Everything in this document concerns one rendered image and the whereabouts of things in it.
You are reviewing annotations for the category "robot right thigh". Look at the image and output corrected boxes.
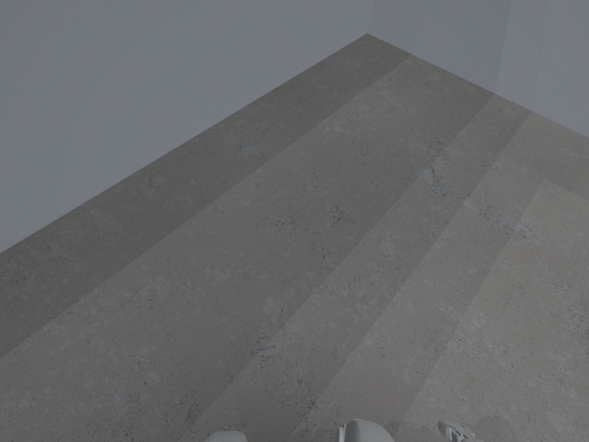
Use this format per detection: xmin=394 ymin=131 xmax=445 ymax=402
xmin=336 ymin=420 xmax=395 ymax=442

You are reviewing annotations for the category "robot right hand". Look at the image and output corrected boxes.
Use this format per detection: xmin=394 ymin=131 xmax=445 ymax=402
xmin=438 ymin=420 xmax=484 ymax=442

